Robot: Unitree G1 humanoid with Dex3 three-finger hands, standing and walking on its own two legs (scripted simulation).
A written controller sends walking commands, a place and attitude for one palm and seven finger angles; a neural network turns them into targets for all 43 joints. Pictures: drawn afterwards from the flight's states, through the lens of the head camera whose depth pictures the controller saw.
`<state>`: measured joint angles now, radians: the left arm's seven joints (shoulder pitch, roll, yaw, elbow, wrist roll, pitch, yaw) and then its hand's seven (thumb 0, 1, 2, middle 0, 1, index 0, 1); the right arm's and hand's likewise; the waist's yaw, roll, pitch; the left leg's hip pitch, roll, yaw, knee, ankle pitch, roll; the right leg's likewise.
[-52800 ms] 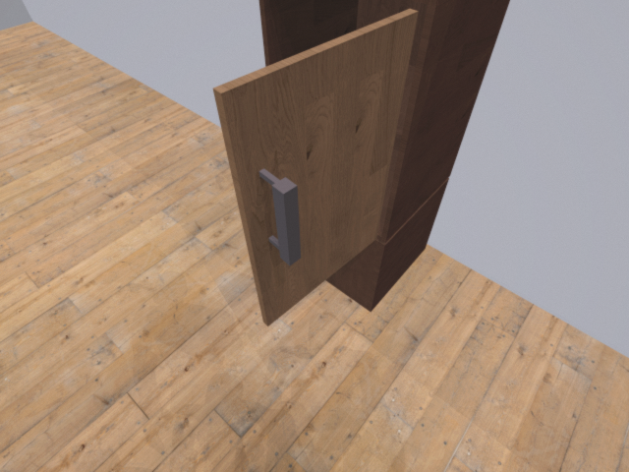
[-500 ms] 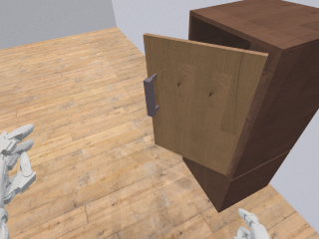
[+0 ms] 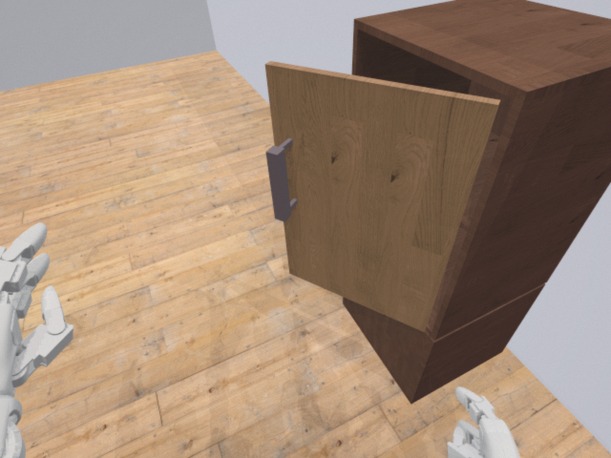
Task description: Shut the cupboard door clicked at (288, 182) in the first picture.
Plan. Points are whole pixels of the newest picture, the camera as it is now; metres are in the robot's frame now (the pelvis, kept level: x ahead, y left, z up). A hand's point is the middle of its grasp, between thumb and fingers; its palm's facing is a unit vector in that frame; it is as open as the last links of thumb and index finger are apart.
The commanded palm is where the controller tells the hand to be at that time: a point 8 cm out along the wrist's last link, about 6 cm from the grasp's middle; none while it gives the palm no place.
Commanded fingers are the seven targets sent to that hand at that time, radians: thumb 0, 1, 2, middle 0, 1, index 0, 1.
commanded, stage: step back with the hand held close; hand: left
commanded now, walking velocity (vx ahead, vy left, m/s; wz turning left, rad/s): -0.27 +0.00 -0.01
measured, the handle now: (285, 180) +0.65 +0.12 +0.02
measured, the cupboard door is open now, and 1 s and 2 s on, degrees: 34 34 34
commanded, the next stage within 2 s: stop stepping back and stand still in 1.60 s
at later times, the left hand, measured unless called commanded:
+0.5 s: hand (39, 351) +0.17 +0.29 +0.15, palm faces +0.38 -0.79 -0.49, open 7.4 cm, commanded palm +0.11 +0.32 +0.17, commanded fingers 0.00 0.90 0.90 -0.20 -0.30 -0.20 -0.30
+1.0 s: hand out of the picture +0.12 +0.29 +0.16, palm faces +0.46 -0.76 -0.46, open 7.4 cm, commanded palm +0.05 +0.33 +0.17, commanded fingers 0.00 0.90 0.90 -0.20 -0.30 -0.20 -0.30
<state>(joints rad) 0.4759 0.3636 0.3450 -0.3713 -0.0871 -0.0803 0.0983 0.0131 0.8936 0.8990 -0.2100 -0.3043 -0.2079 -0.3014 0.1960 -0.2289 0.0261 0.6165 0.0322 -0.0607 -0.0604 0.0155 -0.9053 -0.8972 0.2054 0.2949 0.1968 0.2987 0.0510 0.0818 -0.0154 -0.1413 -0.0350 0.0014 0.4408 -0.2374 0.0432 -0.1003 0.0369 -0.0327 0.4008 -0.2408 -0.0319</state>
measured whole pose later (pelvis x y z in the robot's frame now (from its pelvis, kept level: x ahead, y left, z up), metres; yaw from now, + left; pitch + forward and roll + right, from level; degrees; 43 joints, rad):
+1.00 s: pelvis -0.09 +0.03 -0.03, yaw +0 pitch +0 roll -2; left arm 0.50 0.43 0.46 -0.50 -0.01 -0.26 0.15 0.01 0.89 0.90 -0.21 -0.30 -0.21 -0.30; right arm 0.23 -0.23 0.00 0.58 0.00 -0.03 -0.07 0.02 -0.90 -0.90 0.21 0.30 0.20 0.30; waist -0.01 0.00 0.00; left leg -0.49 -0.02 0.04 0.72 -0.24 0.09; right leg -0.44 0.03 -0.03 0.67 -0.22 0.00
